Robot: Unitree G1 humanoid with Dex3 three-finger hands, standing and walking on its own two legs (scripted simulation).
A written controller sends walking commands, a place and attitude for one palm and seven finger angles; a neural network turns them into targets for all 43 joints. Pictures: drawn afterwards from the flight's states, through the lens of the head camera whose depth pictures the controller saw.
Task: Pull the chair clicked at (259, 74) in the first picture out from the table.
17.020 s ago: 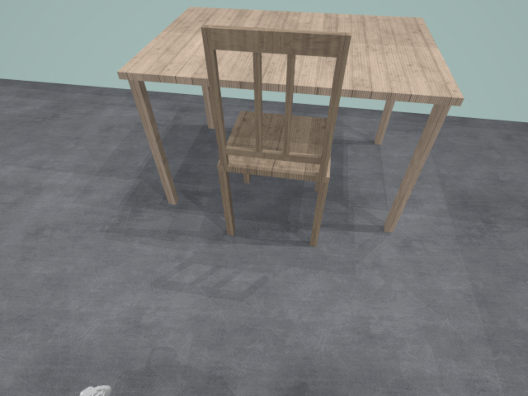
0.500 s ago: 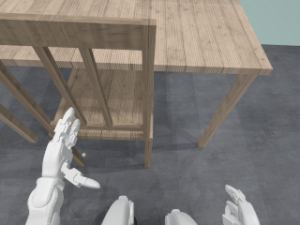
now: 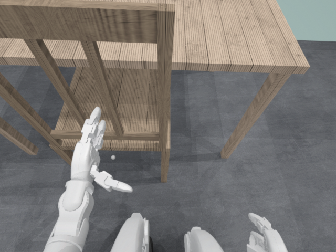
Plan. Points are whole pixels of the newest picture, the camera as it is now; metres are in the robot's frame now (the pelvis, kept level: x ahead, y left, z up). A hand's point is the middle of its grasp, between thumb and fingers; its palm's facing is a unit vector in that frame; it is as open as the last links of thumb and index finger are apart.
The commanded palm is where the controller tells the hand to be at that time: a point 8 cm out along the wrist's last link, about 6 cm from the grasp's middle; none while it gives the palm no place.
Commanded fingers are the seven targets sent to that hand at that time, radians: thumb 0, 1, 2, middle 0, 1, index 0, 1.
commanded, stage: aim the fingers beside a spindle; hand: left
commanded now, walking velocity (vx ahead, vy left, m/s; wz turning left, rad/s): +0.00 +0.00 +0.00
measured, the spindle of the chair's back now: (69, 98) +0.47 +0.26 +0.05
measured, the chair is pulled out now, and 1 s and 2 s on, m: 0.00 0.00 0.00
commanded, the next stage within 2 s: none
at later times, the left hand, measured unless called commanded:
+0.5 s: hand (113, 160) +0.32 +0.13 +0.02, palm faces -0.03 -1.00 -0.02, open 17.0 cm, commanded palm +0.30 +0.19 +0.02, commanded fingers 0.00 -0.50 0.30 -0.06 -0.08 -0.06 -0.08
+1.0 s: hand (115, 163) +0.32 +0.13 +0.01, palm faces -0.05 -1.00 +0.02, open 17.0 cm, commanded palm +0.30 +0.19 +0.02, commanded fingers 0.00 -0.50 0.30 -0.06 -0.08 -0.06 -0.08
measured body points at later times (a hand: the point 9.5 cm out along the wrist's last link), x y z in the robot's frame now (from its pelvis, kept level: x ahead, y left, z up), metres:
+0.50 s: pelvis +0.00 -0.01 +0.00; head +0.09 +0.00 +0.44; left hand +0.32 +0.19 +0.02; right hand +0.15 -0.25 -0.11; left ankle +0.06 +0.09 -0.63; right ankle -0.02 -0.10 -0.63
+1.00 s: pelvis +0.00 +0.00 +0.00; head +0.10 +0.01 +0.43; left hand +0.31 +0.18 +0.01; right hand +0.14 -0.25 -0.11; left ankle +0.06 +0.09 -0.63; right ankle -0.02 -0.10 -0.63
